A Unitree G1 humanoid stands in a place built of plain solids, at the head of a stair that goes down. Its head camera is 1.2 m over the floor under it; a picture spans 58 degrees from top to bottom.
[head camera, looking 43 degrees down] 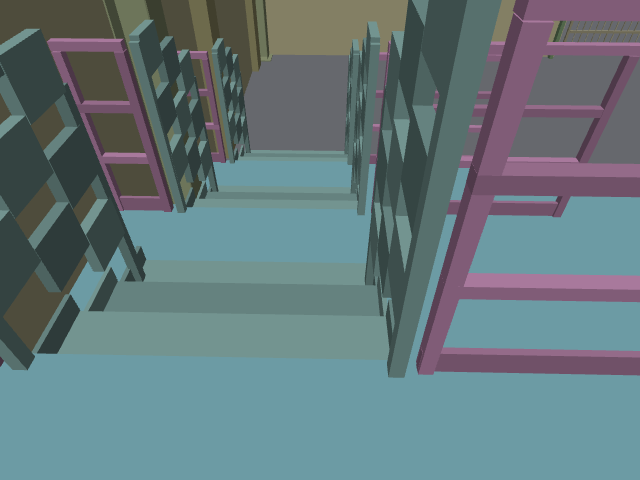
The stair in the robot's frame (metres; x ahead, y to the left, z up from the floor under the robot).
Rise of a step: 0.14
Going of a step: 0.28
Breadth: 1.22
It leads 1 degrees to the right of straight ahead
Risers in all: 4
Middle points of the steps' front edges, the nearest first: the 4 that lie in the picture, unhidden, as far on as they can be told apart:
0.75 0.34 0.00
1.03 0.34 -0.14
1.30 0.33 -0.28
1.58 0.33 -0.43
